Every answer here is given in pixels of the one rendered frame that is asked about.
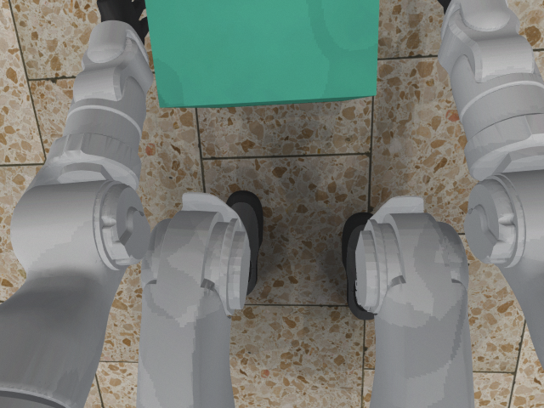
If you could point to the robot right forearm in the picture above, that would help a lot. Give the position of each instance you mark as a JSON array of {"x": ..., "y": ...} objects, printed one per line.
[{"x": 496, "y": 85}]

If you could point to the robot left foot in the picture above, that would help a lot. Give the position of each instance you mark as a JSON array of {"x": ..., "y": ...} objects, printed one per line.
[{"x": 249, "y": 208}]

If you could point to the robot left forearm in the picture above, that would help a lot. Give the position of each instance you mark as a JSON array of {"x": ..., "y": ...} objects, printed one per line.
[{"x": 105, "y": 122}]

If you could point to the right robot shin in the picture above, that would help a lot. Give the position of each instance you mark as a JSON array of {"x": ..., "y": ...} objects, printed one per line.
[{"x": 455, "y": 249}]

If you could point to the robot left upper arm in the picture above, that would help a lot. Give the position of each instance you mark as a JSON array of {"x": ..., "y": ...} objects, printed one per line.
[{"x": 75, "y": 242}]

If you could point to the robot left hand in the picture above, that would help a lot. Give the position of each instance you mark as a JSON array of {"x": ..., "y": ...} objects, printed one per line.
[{"x": 126, "y": 11}]

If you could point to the robot right upper arm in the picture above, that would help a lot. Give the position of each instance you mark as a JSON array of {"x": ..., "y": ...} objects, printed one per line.
[{"x": 504, "y": 226}]

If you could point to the carton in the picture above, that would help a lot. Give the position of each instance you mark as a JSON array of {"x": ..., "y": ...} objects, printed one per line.
[{"x": 233, "y": 53}]

